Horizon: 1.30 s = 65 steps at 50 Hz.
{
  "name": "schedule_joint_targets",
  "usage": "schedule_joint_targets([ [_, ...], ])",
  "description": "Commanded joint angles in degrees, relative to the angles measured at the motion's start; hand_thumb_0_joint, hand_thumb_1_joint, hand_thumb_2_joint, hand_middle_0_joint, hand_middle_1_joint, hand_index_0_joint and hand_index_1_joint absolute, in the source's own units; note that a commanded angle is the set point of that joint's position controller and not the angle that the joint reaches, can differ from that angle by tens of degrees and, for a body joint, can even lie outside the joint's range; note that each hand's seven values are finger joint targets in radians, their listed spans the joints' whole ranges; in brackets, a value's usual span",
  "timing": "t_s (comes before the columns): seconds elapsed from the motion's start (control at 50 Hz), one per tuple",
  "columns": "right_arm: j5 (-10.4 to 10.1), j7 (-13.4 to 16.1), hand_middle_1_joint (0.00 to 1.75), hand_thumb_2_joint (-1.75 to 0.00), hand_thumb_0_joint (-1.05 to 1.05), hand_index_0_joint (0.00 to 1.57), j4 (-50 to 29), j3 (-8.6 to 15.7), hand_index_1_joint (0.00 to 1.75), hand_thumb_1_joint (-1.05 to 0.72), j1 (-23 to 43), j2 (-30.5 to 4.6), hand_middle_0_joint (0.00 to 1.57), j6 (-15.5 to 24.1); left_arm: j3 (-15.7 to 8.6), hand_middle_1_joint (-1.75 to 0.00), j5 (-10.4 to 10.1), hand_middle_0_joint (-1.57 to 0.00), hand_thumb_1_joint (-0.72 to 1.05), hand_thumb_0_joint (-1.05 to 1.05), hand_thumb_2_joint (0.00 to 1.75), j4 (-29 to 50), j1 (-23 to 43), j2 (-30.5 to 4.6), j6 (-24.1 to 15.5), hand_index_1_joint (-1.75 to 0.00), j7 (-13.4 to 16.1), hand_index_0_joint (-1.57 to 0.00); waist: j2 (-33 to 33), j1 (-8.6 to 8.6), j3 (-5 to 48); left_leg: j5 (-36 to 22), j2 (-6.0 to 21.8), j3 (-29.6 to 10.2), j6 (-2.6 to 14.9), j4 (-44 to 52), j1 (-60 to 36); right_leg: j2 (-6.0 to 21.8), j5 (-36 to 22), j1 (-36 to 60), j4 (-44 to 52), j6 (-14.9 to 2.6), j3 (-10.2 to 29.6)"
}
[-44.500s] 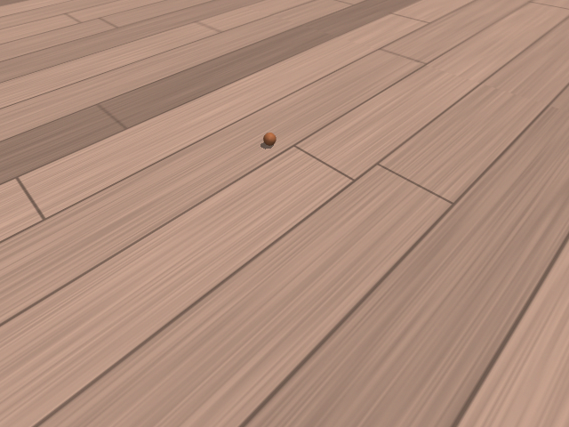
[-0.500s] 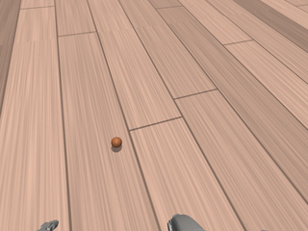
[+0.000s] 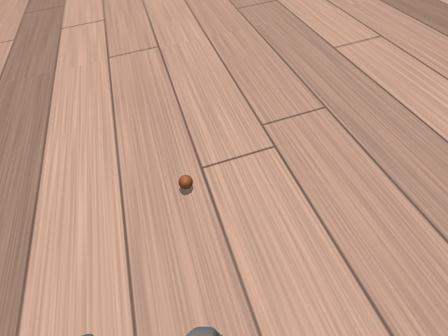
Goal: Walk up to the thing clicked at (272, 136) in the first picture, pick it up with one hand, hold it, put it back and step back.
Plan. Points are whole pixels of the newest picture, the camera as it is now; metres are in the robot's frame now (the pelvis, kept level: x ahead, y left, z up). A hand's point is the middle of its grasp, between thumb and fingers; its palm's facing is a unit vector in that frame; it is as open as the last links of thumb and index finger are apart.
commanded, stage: step back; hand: left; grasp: from above
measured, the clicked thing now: (185, 181) +0.95 +0.29 -0.72
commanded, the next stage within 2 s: stand in 1.28 s
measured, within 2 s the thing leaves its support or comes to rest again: neither
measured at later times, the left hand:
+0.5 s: hand out of the picture -0.11 +0.26 -0.15, palm faces -0.02 -0.92 -0.38, open 7.4 cm
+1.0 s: hand out of the picture -0.06 +0.28 -0.14, palm faces +0.00 -0.93 -0.37, open 7.4 cm
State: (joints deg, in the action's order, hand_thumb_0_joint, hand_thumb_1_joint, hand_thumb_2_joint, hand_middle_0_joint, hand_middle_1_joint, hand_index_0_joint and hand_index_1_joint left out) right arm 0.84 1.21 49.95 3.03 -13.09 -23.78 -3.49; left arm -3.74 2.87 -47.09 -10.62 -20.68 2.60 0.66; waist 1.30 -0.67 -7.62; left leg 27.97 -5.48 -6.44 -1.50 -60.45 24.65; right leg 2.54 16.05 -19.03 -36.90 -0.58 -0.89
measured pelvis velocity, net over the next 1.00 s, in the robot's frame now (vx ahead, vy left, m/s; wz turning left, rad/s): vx -0.13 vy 0.01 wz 0.01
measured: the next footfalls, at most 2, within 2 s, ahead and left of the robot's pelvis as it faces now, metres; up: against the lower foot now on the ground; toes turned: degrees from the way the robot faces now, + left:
left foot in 0.10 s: -0.07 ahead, +0.13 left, +0.00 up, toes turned +0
right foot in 0.40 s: -0.12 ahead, -0.11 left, +0.00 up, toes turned -1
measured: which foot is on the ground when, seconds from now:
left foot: up 0.00-0.08, down 0.10-1.00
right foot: down 0.00-0.12, up 0.14-0.38, down 0.40-1.00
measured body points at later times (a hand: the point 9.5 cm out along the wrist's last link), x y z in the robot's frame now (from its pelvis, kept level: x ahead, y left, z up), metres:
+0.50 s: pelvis -0.15 -0.01 +0.00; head -0.14 -0.01 +0.45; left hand -0.11 +0.31 -0.12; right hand -0.05 -0.32 -0.11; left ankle -0.09 +0.12 -0.71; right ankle -0.17 -0.12 -0.73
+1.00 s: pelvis -0.13 +0.01 +0.00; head -0.13 +0.01 +0.45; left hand -0.06 +0.32 -0.12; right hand -0.05 -0.30 -0.12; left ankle -0.11 +0.13 -0.72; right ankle -0.16 -0.11 -0.73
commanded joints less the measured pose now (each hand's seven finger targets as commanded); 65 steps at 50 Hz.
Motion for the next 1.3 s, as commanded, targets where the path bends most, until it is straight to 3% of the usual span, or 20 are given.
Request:
schedule_joint_targets([
  [0.0, 0.58, 0.44, 0.3, -0.9, 0.0, 0.2, -5.25, 2.23, 0.3, -0.9, 1.65, -8.21, 0.2, 2.05, -4.37, -0.3, -0.72, -0.2, 0.9, 0.0, 0.9, 5.27, -0.54, -15.46, -0.93, -0.3, 1.74, -0.2, -12.97, -3.05, 9.21, 2.73, 3.07, 3.82, 0.45, 16.64, 1.57, 13.89, -25.84, 15.81, 7.38, -10.74, 13.36],
  [0.06, 0.67, -0.02, 0.3, -0.9, 0.0, 0.2, -1.69, 3.22, 0.3, -0.9, -6.5, -9.03, 0.2, 1.99, -3.46, -0.3, -1.61, -0.2, 0.9, 0.0, 0.9, 6.11, 3.82, -15.97, -0.19, -0.3, 1.41, -0.2, -10.93, 1.33, 12.68, -11.1, 3.5, 7.56, 2.73, 34.19, -12.19, 12.14, -20.05, 8.61, 2.92, -7.05, 10.45],
  [0.1, 1.89, -0.4, 0.3, -0.9, 0.0, 0.2, -2.82, 4.85, 0.3, -0.9, -2.75, -16.0, 0.2, 1.83, -1.73, -0.3, -2.1, -0.2, 0.9, 0.0, 0.9, 6.44, 1.28, -11.18, -0.08, -0.3, 1.25, -0.2, 9.22, 0.19, 10.5, -23.59, 21.42, -18.43, 10.82, 39.91, -17.9, -0.63, 6.26, -10.08, -12.22, -0.37, 1.09],
  [0.12, 1.66, -0.91, 0.3, -0.9, 0.0, 0.2, -4.49, 5.47, 0.3, -0.9, -0.9, -20.56, 0.2, 1.75, -3.16, -0.3, -2.07, -0.2, 0.9, 0.0, 0.9, 7.49, 7.38, -13.76, -0.14, -0.3, 2.21, -0.2, 12.93, 3.78, 10.1, -30.73, 27.87, -23.93, 18.51, 41.21, -8.16, -4.44, 23.86, -7.34, -23.41, 0.45, 2.55],
  [0.14, 1.93, -0.68, 0.3, -0.9, 0.0, 0.2, -4.32, 5.14, 0.3, -0.9, 0.89, -18.19, 0.2, 2.2, -3.39, -0.3, -1.58, -0.2, 0.9, 0.0, 0.9, 6.14, 8.3, -13.84, 0.24, -0.3, 2.37, -0.2, 8.04, 3.01, 8.38, -33.71, 26.69, -21.07, 18.59, 40.3, -4.02, -5.33, 22.0, -4.97, -31.67, -0.02, 8.35],
  [0.22, 1.44, 0.35, 0.3, -0.9, 0.0, 0.2, -4.64, 3.13, 0.3, -0.9, 7.01, -12.57, 0.2, 3.19, -3.29, -0.3, -2.45, -0.2, 0.9, 0.0, 0.9, 1.5, -0.7, -12.64, -0.04, -0.3, 1.14, -0.2, 5.9, -2.17, 7.28, -23.98, 18.74, -6.96, 13.54, 37.35, -7.06, -6.46, 11.52, -5.97, -33.46, -0.6, 9.69],
  [0.3, 2.08, -0.5, 0.3, -0.9, 0.0, 0.2, -3.8, 3.75, 0.3, -0.9, 3.39, -12.19, 0.2, 3.68, -2.56, -0.3, -1.34, -0.2, 0.9, 0.0, 0.9, 0.71, 0.76, -11.89, -1.93, -0.3, -0.7, -0.2, 8.47, 2.14, 8.0, 3.83, 19.32, -10.26, 13.34, 41.0, -14.69, -3.43, 16.04, -3.24, -6.6, 0.86, 4.48],
  [0.36, 1.94, -0.99, 0.3, -0.9, 0.0, 0.2, -3.2, 4.14, 0.3, -0.9, 4.2, -13.12, 0.2, 2.71, -2.74, -0.3, -0.87, -0.2, 0.9, 0.0, 0.9, -3.35, -4.32, -10.67, -3.62, -0.3, -0.56, -0.2, 7.77, -0.44, 7.91, -0.83, 17.61, -5.41, 10.71, 36.7, -9.26, -4.96, 6.63, 10.12, 17.18, -1.89, 0.91],
  [0.38, 1.76, -0.97, 0.3, -0.9, 0.0, 0.2, -2.97, 3.29, 0.3, -0.9, 2.9, -10.48, 0.2, 2.61, -3.52, -0.3, -0.28, -0.2, 0.9, 0.0, 0.9, -4.77, -6.04, -12.4, -4.24, -0.3, -0.24, -0.2, 3.69, -0.84, 8.31, -1.7, 15.17, -2.98, 8.12, 30.33, -3.56, -2.91, 4.53, 16.79, 20.34, -2.83, 6.8],
  [0.42, 1.5, -0.67, 0.3, -0.9, 0.0, 0.2, -4.18, 2.4, 0.3, -0.9, 7.77, -7.3, 0.2, 2.78, -4.99, -0.3, 0.49, -0.2, 0.9, 0.0, 0.9, -3.26, -2.24, -20.16, -4.84, -0.3, 0.13, -0.2, -11.17, -3.21, 2.61, 3.52, 6.13, 1.67, 1.63, 15.77, 6.74, 16.51, 29.76, 4.52, 25.85, -11.43, 34.35],
  [0.44, 1.28, -0.83, 0.3, -0.9, 0.0, 0.2, -3.27, 3.14, 0.3, -0.9, 8.53, -9.4, 0.2, 2.99, -4.64, -0.3, 0.29, -0.2, 0.9, 0.0, 0.9, -1.88, 1.99, -19.68, -5.2, -0.3, 0.02, -0.2, -7.74, -1.81, -2.52, 0.78, 7.32, -2.46, 1.11, 11.74, 1.77, 17.92, 32.53, -4.74, 26.39, -13.1, 34.7],
  [0.62, 0.79, -1.95, 0.3, -0.9, 0.0, 0.2, 1.63, 2.8, 0.3, -0.9, 3.59, -7.3, 0.2, 5.82, -2.56, -0.3, -0.72, -0.2, 0.9, 0.0, 0.9, -3.56, 1.48, -15.55, -4.77, -0.3, -0.91, -0.2, -9.16, 0.05, 2.92, -9.68, 4.37, 6.89, 1.66, 34.14, -12.87, 8.24, 7.31, 1.96, 17.03, -7.29, 13.09],
  [0.66, 1.22, -1.12, 0.3, -0.9, 0.0, 0.2, 2.76, 3.52, 0.3, -0.9, 1.37, -8.61, 0.2, 6.55, -0.77, -0.3, -1.26, -0.2, 0.9, 0.0, 0.9, -3.83, 0.05, -11.8, -4.49, -0.3, -0.98, -0.2, -3.24, 1.29, 6.28, -12.82, 8.62, -0.63, 3.61, 38.5, -23.08, 4.43, -3.71, -3.01, 8.1, -3.96, 7.66],
  [0.7, 0.88, -1.16, 0.3, -0.9, 0.0, 0.2, 3.03, 4.1, 0.3, -0.9, 0.51, -13.44, 0.2, 6.56, -1.07, -0.3, -2.43, -0.2, 0.9, 0.0, 0.9, -4.51, 1.4, -11.9, -4.14, -0.3, -0.85, -0.2, 4.66, 1.1, 7.78, 4.91, 21.83, -18.36, 12.1, 45.4, -16.46, -1.92, 12.36, -1.86, -2.44, -1.32, 1.27],
  [0.82, 0.53, -1.45, 0.3, -0.9, 0.0, 0.2, 2.16, 2.54, 0.3, -0.9, 7.18, -9.8, 0.2, 5.77, -1.23, -0.3, -1.6, -0.2, 0.9, 0.0, 0.9, -8.29, -2.87, -11.33, -5.35, -0.3, -0.68, -0.2, 7.3, -2.1, 7.46, -11.83, 15.02, -5.65, 6.6, 38.89, -7.9, -1.07, 1.65, 11.47, 13.32, -2.12, 1.64],
  [0.92, 0.79, -1.32, 0.3, -0.9, 0.0, 0.2, 3.21, 1.93, 0.3, -0.9, 6.69, -7.33, 0.2, 5.66, -2.71, -0.3, -1.16, -0.2, 0.9, 0.0, 0.9, -7.65, 1.62, -17.64, -5.72, -0.3, -0.38, -0.2, -6.52, -1.1, 1.15, -4.09, 5.98, 4.64, 1.99, 22.65, 2.33, 14.03, 11.17, 11.12, 19.54, -10.61, 20.68],
  [1.0, 0.8, -1.24, 0.3, -0.9, 0.0, 0.2, 5.69, 2.43, 0.3, -0.9, 2.62, -7.54, 0.2, 7.05, -1.27, -0.3, -1.62, -0.2, 0.9, 0.0, 0.9, -6.52, 6.06, -14.28, -5.47, -0.3, -0.47, -0.2, -5.58, 1.82, 5.98, -22.45, 8.66, 1.69, 3.97, 33.57, -13.39, 7.47, -12.18, 5.73, 11.16, -4.9, 7.33],
  [1.12, 0.13, -0.55, 0.3, -0.9, 0.0, 0.2, 5.69, 2.88, 0.3, -0.9, 3.46, -11.06, 0.2, 6.79, -0.72, -0.3, -2.44, -0.2, 0.9, 0.0, 0.9, -7.16, 5.74, -11.29, -5.46, -0.3, 0.12, -0.2, 5.23, -0.02, 12.04, -49.08, 18.02, -7.14, 11.2, 31.38, -21.67, -0.12, -4.72, 4.16, 1.99, -1.62, 0.85],
  [1.24, -0.19, -0.16, 0.3, -0.9, 0.0, 0.2, 3.51, 2.18, 0.3, -0.9, 9.51, -7.59, 0.2, 5.94, -1.94, -0.3, -2.27, -0.2, 0.9, 0.0, 0.9, -9.9, -0.54, -15.79, -5.53, -0.3, 0.56, -0.2, -2.64, -3.17, 12.05, -32.13, 8.18, 4.45, 4.35, 18.65, -2.25, 7.82, -23.24, 22.15, 7.07, -6.69, 10.31],
  [1.28, -1.18, -0.05, 0.3, -0.9, 0.0, 0.2, 4.85, 0.97, 0.3, -0.9, 8.02, -6.94, 0.2, 5.42, -0.57, -0.3, -2.6, -0.2, 0.9, 0.0, 0.9, -9.26, 6.83, -14.99, -5.09, -0.3, 0.44, -0.2, -2.63, 1.33, 9.06, -31.39, 9.87, 1.15, 3.37, 28.54, -13.11, 9.63, -26.39, 9.13, 9.57, -6.75, 11.82],
])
